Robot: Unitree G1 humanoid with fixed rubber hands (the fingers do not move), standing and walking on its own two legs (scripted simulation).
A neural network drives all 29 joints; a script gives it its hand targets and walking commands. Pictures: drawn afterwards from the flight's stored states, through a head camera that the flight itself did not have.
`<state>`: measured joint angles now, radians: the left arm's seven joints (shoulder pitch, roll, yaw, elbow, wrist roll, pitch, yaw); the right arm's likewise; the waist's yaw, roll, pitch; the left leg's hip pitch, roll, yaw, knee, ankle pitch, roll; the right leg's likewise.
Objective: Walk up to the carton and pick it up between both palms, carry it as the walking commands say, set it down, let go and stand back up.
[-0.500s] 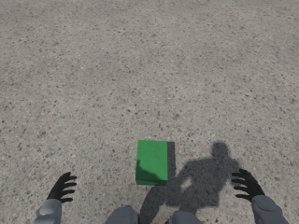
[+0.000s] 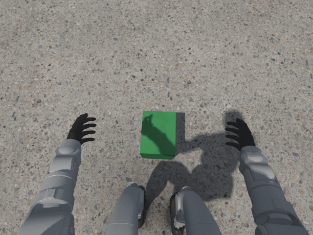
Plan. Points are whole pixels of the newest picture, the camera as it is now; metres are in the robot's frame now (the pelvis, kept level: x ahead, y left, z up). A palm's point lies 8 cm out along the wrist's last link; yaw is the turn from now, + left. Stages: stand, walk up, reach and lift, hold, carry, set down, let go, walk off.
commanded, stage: reach and lift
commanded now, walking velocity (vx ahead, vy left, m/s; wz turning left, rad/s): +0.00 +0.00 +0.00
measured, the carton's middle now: (158, 136) +0.48 +0.00 -0.61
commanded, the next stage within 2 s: none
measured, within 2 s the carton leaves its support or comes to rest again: neither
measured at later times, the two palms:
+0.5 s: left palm (106, 105) +0.47 +0.18 -0.14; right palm (218, 111) +0.44 -0.18 -0.14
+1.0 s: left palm (116, 112) +0.48 +0.16 -0.24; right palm (207, 117) +0.46 -0.17 -0.24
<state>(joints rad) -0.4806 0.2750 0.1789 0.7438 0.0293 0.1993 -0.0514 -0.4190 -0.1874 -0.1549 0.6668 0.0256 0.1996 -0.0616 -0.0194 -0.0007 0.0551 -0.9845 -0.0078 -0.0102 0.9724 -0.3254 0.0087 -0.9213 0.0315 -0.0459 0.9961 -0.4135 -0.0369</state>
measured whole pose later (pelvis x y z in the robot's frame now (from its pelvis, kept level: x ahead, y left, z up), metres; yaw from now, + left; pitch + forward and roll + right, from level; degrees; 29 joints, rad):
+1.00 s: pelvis -0.02 +0.02 -0.11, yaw -3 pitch +48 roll -2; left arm -1.07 0.17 0.30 0.92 0.07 0.06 0.08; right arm -1.02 -0.12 -0.35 0.85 -0.05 0.04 -0.09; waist -0.01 0.01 -0.10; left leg -1.82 -0.03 -0.02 1.37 -0.39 0.02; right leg -1.76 0.06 -0.01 1.39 -0.48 -0.01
